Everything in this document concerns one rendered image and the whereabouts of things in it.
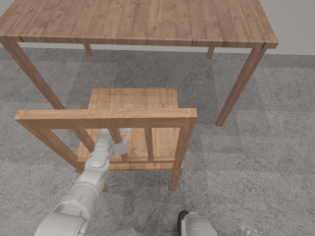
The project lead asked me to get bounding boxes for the left robot forearm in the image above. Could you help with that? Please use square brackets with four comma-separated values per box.
[33, 149, 110, 236]

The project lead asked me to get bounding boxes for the left robot hand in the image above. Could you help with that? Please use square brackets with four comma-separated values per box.
[94, 128, 132, 157]

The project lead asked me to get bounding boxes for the right robot foot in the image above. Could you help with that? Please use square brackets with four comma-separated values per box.
[177, 210, 189, 236]

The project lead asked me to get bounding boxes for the robot right shin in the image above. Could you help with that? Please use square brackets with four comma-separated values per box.
[185, 211, 199, 218]

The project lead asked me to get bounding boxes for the table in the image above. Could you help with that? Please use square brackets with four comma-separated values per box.
[0, 0, 279, 127]

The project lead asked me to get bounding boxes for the robot left upper arm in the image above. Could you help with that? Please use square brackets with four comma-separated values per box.
[36, 211, 91, 236]

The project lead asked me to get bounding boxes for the right robot hand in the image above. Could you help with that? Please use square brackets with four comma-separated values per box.
[237, 220, 261, 236]

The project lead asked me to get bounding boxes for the chair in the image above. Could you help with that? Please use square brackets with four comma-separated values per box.
[15, 88, 198, 192]

